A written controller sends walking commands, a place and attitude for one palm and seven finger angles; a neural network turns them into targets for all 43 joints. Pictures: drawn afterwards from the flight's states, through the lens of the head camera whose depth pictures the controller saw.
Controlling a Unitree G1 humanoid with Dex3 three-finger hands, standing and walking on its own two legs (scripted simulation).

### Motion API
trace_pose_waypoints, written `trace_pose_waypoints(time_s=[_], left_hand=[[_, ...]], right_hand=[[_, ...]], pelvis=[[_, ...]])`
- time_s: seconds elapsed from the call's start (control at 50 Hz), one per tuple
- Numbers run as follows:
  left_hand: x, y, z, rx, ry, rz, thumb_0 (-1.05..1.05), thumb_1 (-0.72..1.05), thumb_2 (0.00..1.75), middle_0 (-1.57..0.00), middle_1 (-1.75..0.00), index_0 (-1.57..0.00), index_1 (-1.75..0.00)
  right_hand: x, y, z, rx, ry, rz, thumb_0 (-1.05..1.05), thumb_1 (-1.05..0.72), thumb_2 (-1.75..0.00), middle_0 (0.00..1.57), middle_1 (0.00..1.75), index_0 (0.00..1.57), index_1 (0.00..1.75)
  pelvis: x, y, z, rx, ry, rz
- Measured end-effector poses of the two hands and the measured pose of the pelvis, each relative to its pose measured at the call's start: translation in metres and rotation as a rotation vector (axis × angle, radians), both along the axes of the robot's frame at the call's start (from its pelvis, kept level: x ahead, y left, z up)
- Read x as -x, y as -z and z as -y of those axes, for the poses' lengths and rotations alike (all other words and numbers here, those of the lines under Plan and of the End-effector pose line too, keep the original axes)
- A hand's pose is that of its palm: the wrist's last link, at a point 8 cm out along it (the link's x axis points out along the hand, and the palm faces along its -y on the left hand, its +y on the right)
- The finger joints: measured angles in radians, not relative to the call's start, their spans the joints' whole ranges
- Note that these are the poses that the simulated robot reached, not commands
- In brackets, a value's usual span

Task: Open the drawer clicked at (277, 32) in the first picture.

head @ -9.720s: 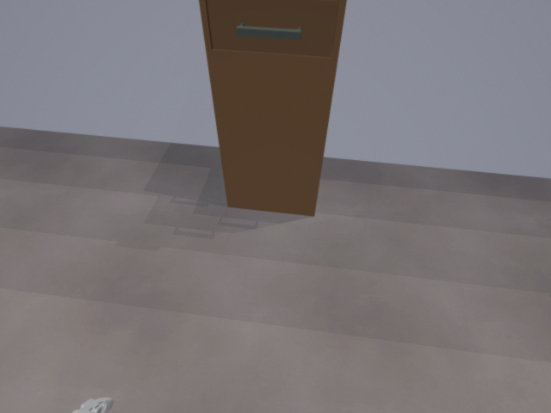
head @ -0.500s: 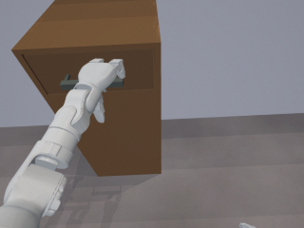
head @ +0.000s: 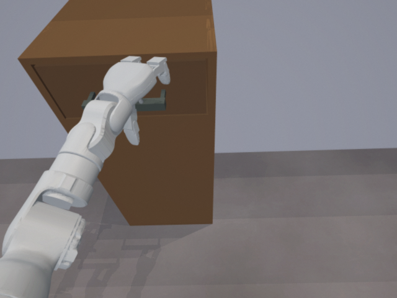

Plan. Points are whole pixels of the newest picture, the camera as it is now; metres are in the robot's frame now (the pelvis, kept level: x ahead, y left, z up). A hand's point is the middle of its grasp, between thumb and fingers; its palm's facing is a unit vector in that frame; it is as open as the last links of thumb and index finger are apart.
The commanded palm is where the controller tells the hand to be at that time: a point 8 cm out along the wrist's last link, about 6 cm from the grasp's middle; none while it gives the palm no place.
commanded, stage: move the hooked fingers above the handle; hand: left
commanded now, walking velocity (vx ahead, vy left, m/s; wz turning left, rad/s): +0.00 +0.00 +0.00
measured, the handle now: (126, 99) +0.54 +0.19 +0.10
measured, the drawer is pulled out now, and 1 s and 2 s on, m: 0.00 0.00 0.00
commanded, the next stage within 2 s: none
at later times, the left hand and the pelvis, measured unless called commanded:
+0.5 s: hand (115, 110) +0.45 +0.19 +0.14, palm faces +0.00 -0.01 -1.00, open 13.9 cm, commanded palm +0.45 +0.20 +0.22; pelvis +0.00 +0.00 +0.00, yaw -1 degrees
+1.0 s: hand (122, 104) +0.47 +0.17 +0.15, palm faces +0.04 -0.06 -1.00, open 13.8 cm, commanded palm +0.45 +0.20 +0.22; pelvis +0.00 +0.00 +0.00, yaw -2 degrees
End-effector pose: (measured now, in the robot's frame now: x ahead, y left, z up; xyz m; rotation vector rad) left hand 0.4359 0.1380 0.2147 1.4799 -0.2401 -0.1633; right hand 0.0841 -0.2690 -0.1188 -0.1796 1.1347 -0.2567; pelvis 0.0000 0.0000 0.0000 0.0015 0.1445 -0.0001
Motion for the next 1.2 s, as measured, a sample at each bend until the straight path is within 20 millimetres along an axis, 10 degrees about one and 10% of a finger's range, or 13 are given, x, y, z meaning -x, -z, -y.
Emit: trace_pose_waypoints(time_s=[0.3,0.4,0.54,0.74,0.96,1.2], left_hand=[[-0.026,0.006,-0.049,-0.070,-0.427,-0.118,0.01,-0.49,0.30,-0.35,-1.24,-0.33,-1.24],[-0.010,0.031,-0.061,-0.093,-0.320,-0.189,0.00,-0.49,0.30,-0.33,-1.22,-0.32,-1.22],[0.001,0.008,-0.048,-0.045,-0.157,0.000,0.00,-0.49,0.30,-0.32,-1.21,-0.31,-1.20],[-0.021,-0.001,-0.064,-0.065,-0.400,-0.040,0.00,-0.49,0.30,-0.31,-1.20,-0.31,-1.20],[-0.004,0.018,-0.034,-0.028,-0.156,-0.056,0.00,-0.49,0.30,-0.32,-1.20,-0.32,-1.20],[-0.011,-0.007,-0.084,-0.089,-0.458,-0.048,0.00,-0.49,0.30,-0.31,-1.20,-0.31,-1.20]], right_hand=[[0.025,0.005,-0.019,-0.094,0.087,-0.025,0.01,-0.90,-0.90,0.21,0.30,0.21,0.30],[0.033,-0.003,-0.006,-0.032,0.080,-0.037,0.01,-0.90,-0.90,0.21,0.30,0.21,0.30],[0.028,-0.004,0.007,0.019,0.044,-0.053,0.01,-0.90,-0.90,0.20,0.29,0.20,0.30],[0.014,0.002,-0.011,-0.062,0.050,-0.005,0.01,-0.90,-0.90,0.20,0.29,0.20,0.30],[0.005,-0.001,-0.021,-0.057,0.034,0.015,0.01,-0.90,-0.90,0.21,0.30,0.21,0.30],[0.009,0.004,-0.016,-0.074,0.025,-0.026,0.01,-0.90,-0.90,0.20,0.29,0.21,0.30]], pelvis=[[0.001,-0.003,0.003,-0.005,0.057,-0.013],[0.002,-0.004,0.005,-0.001,0.038,0.003],[0.004,-0.001,0.001,0.008,0.006,0.001],[0.002,-0.002,-0.003,0.004,0.031,-0.021],[-0.001,-0.001,-0.004,0.004,0.028,0.002],[-0.001,-0.002,-0.002,0.003,0.014,-0.012]])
